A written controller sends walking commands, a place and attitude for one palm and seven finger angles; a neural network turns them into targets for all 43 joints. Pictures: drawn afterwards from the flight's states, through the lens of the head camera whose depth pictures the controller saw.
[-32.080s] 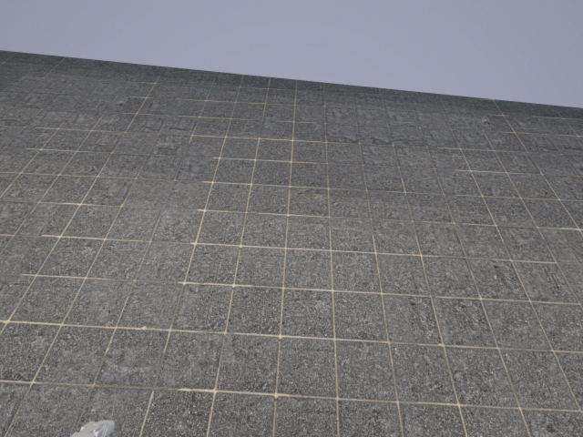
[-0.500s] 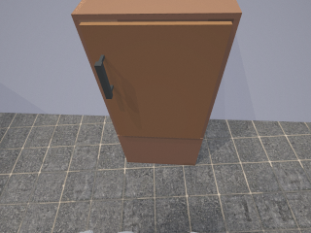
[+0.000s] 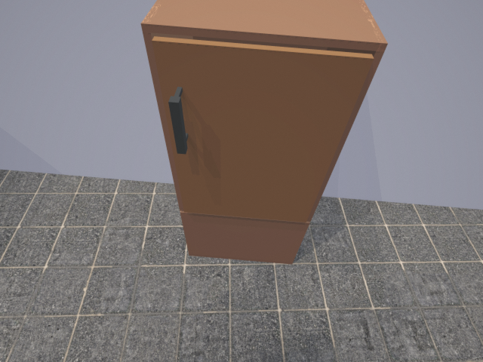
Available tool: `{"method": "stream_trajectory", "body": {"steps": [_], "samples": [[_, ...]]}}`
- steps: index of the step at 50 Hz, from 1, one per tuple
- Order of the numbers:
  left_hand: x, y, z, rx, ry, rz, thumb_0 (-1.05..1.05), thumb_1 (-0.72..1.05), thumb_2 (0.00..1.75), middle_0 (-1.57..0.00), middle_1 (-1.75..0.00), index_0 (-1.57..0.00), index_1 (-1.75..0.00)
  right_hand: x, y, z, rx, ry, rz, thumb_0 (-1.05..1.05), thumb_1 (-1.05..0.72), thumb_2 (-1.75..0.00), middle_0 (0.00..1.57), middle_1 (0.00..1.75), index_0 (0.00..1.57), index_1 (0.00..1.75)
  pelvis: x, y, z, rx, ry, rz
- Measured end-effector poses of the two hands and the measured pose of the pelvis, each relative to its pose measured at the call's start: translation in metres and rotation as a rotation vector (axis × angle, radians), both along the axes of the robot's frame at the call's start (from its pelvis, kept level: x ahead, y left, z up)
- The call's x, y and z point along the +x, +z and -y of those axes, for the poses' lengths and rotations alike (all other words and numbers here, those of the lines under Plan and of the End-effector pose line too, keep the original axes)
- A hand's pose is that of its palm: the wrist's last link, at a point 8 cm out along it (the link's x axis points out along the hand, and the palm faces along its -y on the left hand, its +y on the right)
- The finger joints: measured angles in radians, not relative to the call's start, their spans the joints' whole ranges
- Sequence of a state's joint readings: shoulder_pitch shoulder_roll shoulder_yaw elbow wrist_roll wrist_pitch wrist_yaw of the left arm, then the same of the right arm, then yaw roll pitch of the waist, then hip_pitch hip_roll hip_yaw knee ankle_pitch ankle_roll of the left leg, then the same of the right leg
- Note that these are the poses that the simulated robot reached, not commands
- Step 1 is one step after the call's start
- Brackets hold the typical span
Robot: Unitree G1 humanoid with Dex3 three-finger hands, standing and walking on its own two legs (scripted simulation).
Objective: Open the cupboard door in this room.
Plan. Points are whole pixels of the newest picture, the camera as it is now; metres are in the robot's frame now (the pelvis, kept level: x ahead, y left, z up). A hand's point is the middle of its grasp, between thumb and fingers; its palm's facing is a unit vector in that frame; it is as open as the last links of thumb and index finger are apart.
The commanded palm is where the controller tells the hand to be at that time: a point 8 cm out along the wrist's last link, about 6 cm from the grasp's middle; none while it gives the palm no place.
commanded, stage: come to a stop and stand still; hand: left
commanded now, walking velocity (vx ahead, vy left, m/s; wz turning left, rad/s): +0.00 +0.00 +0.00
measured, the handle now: (180, 121) +0.60 +0.17 +0.04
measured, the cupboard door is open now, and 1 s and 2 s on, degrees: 0 0 0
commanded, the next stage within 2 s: look again from close up in 0.34 s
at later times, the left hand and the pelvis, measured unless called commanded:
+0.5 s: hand out of the picture +0.02 +0.17 -0.18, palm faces +0.06 -0.98 -0.21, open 7.4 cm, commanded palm none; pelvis -0.01 -0.01 -0.01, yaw +1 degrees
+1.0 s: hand out of the picture -0.09 +0.20 -0.18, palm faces +0.04 -0.98 -0.20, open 7.4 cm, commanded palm none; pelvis -0.06 +0.03 +0.00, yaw +1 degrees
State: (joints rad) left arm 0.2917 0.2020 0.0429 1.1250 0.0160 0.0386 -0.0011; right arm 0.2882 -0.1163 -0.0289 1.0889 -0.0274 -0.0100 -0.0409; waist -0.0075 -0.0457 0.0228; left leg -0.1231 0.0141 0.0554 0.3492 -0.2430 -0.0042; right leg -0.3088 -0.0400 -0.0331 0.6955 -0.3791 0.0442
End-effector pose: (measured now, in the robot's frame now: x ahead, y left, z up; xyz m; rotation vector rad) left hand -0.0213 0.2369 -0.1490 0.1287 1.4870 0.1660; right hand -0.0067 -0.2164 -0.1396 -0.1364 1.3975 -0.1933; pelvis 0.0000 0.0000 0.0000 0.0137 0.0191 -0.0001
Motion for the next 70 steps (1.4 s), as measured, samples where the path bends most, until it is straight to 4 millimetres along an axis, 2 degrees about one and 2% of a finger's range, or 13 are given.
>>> {"method": "stream_trajectory", "body": {"steps": [4, 9, 14, 19, 25, 31, 39, 45, 50, 54, 60, 70], "samples": [[0.011, -0.003, 0.017, 0.021, -0.043, 0.021, 0.01, 0.91, 0.9, -0.2, -0.3, -0.19, -0.3, -0.011, -0.014, 0.014, 0.022, -0.021, -0.046, 0.01, -0.91, -0.9, 0.2, 0.3, 0.2, 0.3, 0.002, -0.01, 0.014, 0.006, -0.012, -0.005], [0.03, -0.006, 0.038, 0.02, -0.039, 0.101, 0.01, 0.91, 0.9, -0.2, -0.3, -0.19, -0.3, -0.003, -0.016, 0.031, 0.0, -0.011, -0.024, 0.01, -0.91, -0.9, 0.2, 0.3, 0.2, 0.3, 0.008, -0.013, 0.023, -0.02, 0.017, -0.002], [0.04, -0.007, 0.036, 0.03, -0.015, 0.167, 0.03, 0.94, 0.9, -0.2, -0.3, -0.2, -0.3, 0.02, -0.014, 0.038, -0.02, 0.007, 0.048, 0.01, -0.91, -0.9, 0.19, 0.3, 0.2, 0.3, 0.011, -0.014, 0.025, -0.021, 0.024, 0.023], [0.04, -0.004, 0.029, 0.031, -0.012, 0.219, 0.02, 0.93, 0.9, -0.2, -0.3, -0.2, -0.3, 0.043, -0.01, 0.034, -0.022, 0.029, 0.138, 0.0, -0.9, -0.9, 0.19, 0.3, 0.2, 0.3, 0.003, -0.012, 0.02, -0.024, 0.02, 0.05], [0.031, 0.0, 0.016, 0.031, -0.018, 0.249, 0.01, 0.91, 0.9, -0.2, -0.3, -0.2, -0.3, 0.05, -0.001, 0.023, -0.015, 0.059, 0.212, 0.0, -0.9, -0.9, 0.19, 0.3, 0.2, 0.3, -0.013, -0.008, 0.01, -0.024, 0.014, 0.068], [0.012, 0.002, 0.0, 0.035, -0.02, 0.245, 0.01, 0.91, 0.9, -0.2, -0.3, -0.2, -0.3, 0.029, 0.003, 0.014, -0.016, 0.071, 0.203, 0.0, -0.9, -0.9, 0.2, 0.3, 0.2, 0.3, -0.028, -0.005, -0.001, -0.025, 0.013, 0.075], [-0.025, 0.0, -0.018, 0.037, -0.015, 0.173, 0.01, 0.9, 0.9, -0.2, -0.3, -0.2, -0.3, -0.026, 0.001, 0.004, -0.023, 0.048, 0.095, 0.0, -0.9, -0.9, 0.2, 0.3, 0.2, 0.3, -0.044, -0.003, -0.016, -0.022, 0.014, 0.071], [-0.054, -0.002, -0.021, 0.026, -0.009, 0.102, 0.01, 0.9, 0.9, -0.2, -0.3, -0.19, -0.3, -0.064, -0.002, -0.007, -0.014, 0.022, 0.005, 0.0, -0.9, -0.9, 0.2, 0.3, 0.2, 0.3, -0.052, -0.003, -0.024, -0.018, 0.014, 0.068], [-0.073, -0.003, -0.016, 0.011, 0.0, 0.054, 0.01, 0.9, 0.9, -0.2, -0.3, -0.19, -0.3, -0.083, -0.004, -0.016, 0.003, 0.005, -0.039, 0.01, -0.9, -0.9, 0.2, 0.3, 0.2, 0.3, -0.056, -0.004, -0.027, -0.017, 0.014, 0.064], [-0.083, -0.004, -0.009, -0.003, 0.007, 0.033, 0.01, 0.9, 0.9, -0.2, -0.3, -0.19, -0.3, -0.087, -0.006, -0.024, 0.02, -0.004, -0.048, 0.01, -0.9, -0.9, 0.2, 0.3, 0.2, 0.3, -0.057, -0.004, -0.028, -0.016, 0.012, 0.062], [-0.087, -0.005, 0.005, -0.03, 0.015, 0.019, 0.01, 0.9, 0.9, -0.2, -0.3, -0.19, -0.3, -0.083, -0.011, -0.033, 0.045, -0.017, -0.037, 0.0, -0.9, -0.9, 0.2, 0.3, 0.2, 0.3, -0.054, -0.005, -0.027, -0.02, 0.004, 0.059], [-0.076, -0.011, 0.026, -0.056, 0.065, 0.02, 0.01, 0.9, 0.9, -0.2, -0.3, -0.19, -0.3, -0.058, -0.02, -0.027, 0.051, -0.022, -0.019, 0.0, -0.9, -0.9, 0.2, 0.3, 0.2, 0.3, -0.031, -0.013, -0.017, -0.029, 0.005, 0.043]]}}
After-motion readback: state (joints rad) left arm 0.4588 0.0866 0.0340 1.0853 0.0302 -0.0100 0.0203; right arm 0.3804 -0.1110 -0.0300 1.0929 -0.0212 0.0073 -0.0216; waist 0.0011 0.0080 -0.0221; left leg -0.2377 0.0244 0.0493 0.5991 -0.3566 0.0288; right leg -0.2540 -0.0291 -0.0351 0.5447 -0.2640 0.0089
